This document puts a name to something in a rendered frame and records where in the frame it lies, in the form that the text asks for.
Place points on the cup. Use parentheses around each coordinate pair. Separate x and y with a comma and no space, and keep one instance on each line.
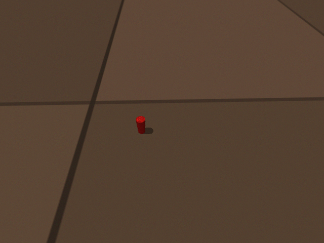
(140,120)

